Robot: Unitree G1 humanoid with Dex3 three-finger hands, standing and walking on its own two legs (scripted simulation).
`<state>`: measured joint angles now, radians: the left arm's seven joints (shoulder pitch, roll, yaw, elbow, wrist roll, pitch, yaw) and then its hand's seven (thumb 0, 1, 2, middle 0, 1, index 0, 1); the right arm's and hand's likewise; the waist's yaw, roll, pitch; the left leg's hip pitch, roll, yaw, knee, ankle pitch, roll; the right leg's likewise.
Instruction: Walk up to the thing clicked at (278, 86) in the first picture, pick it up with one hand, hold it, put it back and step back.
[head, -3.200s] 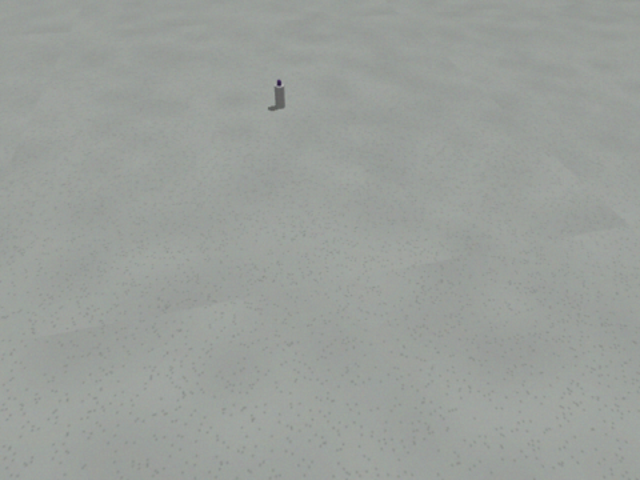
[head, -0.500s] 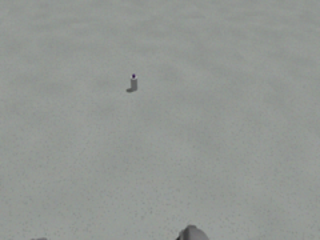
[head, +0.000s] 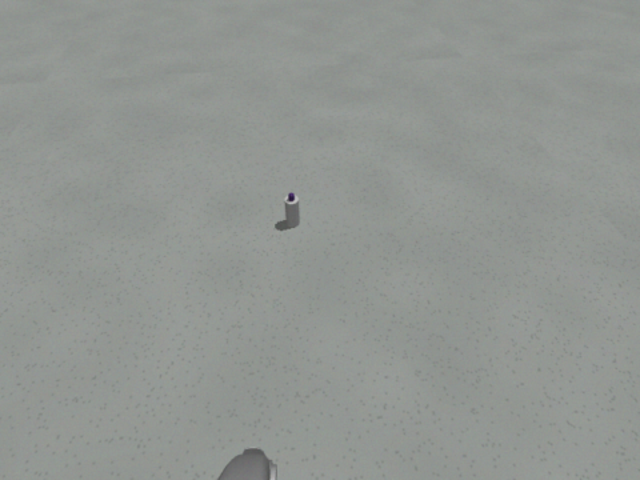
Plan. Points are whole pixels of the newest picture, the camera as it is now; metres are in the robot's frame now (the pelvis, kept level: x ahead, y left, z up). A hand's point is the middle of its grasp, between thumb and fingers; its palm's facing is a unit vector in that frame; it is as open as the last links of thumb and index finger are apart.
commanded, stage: walk up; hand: left
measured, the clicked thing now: (292, 208) +1.23 +0.21 -0.69
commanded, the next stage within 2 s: none
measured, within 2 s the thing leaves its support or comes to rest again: neither
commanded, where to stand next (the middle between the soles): +0.90 +0.01 m, yaw +0 degrees
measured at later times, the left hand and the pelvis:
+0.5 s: hand (170, 348) +0.33 +0.28 -0.14, palm faces -0.09 -0.93 -0.36, open 7.4 cm; pelvis +0.25 +0.00 +0.00, yaw -1 degrees
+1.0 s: hand (202, 282) +0.48 +0.27 -0.15, palm faces +0.00 -0.93 -0.37, open 7.4 cm; pelvis +0.46 -0.02 -0.01, yaw +1 degrees
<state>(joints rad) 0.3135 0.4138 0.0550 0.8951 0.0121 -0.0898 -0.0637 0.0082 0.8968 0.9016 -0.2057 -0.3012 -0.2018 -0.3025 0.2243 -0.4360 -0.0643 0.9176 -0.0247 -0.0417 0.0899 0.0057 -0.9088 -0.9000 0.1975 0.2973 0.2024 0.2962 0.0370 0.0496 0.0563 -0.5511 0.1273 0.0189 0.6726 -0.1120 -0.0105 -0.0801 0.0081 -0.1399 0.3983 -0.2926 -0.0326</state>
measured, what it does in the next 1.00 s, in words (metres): walks ahead: left foot, then right foot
